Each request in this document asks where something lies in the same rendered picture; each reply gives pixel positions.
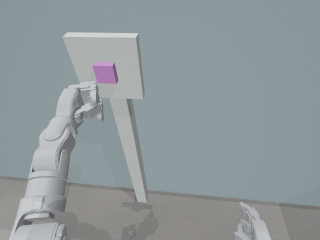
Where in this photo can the left robot hand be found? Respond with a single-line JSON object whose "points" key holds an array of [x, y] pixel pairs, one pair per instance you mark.
{"points": [[71, 106]]}

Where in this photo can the panel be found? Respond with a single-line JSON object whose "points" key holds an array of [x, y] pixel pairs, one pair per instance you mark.
{"points": [[123, 49]]}

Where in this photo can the left robot forearm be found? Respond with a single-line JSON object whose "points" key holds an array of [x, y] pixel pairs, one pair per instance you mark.
{"points": [[44, 195]]}

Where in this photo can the right robot hand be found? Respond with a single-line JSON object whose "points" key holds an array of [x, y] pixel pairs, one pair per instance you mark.
{"points": [[256, 230]]}

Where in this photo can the left robot upper arm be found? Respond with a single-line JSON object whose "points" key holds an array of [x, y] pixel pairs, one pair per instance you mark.
{"points": [[42, 231]]}

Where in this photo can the button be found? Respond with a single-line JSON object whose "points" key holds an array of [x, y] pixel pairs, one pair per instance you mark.
{"points": [[105, 72]]}

